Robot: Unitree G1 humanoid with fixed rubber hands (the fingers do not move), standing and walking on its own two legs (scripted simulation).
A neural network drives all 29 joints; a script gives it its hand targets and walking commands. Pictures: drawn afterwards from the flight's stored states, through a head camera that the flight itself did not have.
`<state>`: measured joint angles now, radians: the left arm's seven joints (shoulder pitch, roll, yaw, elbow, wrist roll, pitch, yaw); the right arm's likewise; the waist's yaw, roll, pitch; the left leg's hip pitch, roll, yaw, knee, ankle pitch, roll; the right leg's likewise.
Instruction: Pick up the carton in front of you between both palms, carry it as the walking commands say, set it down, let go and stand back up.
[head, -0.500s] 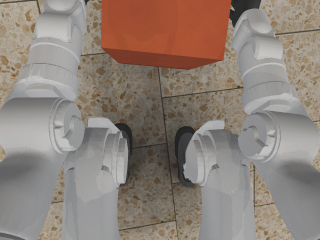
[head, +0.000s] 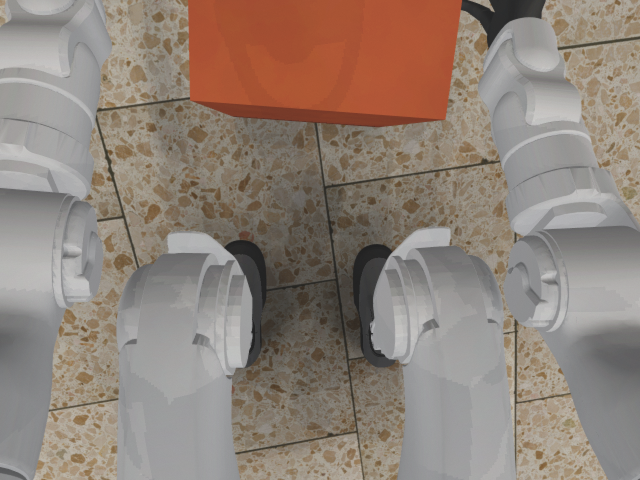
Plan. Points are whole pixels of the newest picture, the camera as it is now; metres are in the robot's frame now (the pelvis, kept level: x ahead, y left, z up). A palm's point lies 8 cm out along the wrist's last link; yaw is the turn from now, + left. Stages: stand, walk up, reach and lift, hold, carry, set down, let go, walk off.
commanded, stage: set down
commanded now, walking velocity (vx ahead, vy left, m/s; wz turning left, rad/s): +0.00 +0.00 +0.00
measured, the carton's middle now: (318, 19) +0.53 +0.01 -0.23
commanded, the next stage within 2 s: let go in 1.00 s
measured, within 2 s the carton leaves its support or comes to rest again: neither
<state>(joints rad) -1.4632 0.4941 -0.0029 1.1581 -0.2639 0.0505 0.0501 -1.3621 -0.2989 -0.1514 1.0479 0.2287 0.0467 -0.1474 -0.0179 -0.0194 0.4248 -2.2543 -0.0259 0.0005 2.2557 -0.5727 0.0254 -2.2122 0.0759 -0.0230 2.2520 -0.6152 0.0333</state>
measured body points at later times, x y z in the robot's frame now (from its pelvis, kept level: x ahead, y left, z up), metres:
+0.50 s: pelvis +0.01 +0.00 +0.11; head +0.34 +0.02 +0.42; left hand +0.57 +0.22 +0.00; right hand +0.55 -0.17 +0.00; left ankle +0.11 +0.11 -0.32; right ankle +0.11 -0.12 -0.32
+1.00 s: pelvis +0.03 +0.01 +0.25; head +0.34 +0.03 +0.59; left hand +0.57 +0.23 +0.15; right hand +0.54 -0.18 +0.15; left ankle +0.11 +0.11 -0.32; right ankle +0.11 -0.12 -0.32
